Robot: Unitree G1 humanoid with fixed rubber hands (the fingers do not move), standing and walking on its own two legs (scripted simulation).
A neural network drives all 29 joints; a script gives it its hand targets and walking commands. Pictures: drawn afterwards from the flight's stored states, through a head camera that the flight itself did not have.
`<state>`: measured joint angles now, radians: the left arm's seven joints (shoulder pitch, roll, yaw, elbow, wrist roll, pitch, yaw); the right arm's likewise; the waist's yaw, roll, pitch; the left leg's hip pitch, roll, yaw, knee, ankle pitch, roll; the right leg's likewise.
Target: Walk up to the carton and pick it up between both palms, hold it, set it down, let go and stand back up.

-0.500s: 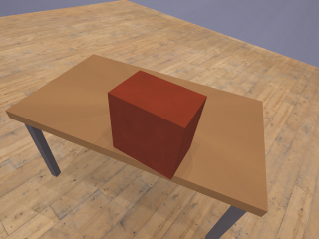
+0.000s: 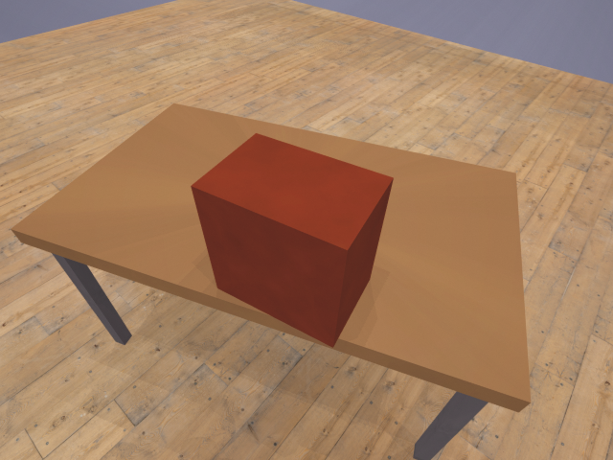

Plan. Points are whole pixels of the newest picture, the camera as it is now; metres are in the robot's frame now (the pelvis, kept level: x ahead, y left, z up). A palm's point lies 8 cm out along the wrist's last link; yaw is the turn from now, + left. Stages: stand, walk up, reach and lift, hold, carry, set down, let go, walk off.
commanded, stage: walk up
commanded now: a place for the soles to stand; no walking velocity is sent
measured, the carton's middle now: (294, 240) +0.52 +0.02 -0.03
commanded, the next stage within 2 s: none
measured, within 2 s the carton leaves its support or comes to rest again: neither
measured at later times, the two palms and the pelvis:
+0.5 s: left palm out of the picture +0.06 +0.24 -0.14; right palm out of the picture +0.00 -0.23 -0.15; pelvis +0.01 +0.00 -0.01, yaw -3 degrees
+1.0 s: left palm out of the picture +0.09 +0.43 -0.17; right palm out of the picture +0.06 -0.10 -0.16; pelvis +0.02 +0.17 -0.05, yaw -14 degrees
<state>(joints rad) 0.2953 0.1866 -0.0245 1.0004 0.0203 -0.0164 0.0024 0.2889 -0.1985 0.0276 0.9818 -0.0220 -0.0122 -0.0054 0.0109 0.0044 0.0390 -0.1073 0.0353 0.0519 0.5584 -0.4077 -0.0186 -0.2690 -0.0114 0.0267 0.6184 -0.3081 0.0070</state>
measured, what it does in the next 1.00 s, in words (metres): steps to the left: left foot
